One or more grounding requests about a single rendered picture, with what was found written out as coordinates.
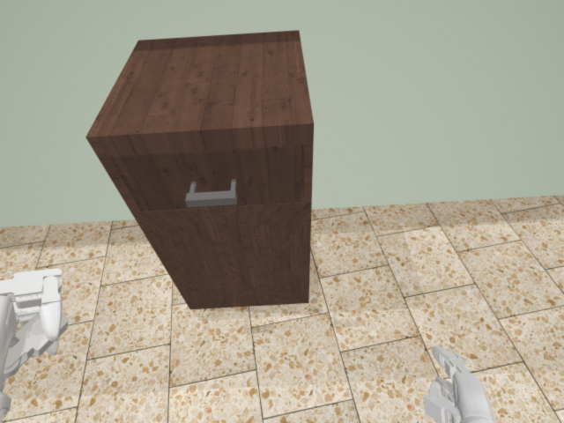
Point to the cabinet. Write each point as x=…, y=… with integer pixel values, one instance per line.
x=208, y=93

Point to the robot right hand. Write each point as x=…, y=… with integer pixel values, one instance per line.
x=450, y=403

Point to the handle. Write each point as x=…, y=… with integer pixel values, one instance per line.
x=214, y=198

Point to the robot left hand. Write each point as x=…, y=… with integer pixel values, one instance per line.
x=34, y=299

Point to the drawer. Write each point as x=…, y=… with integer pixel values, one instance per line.
x=264, y=175

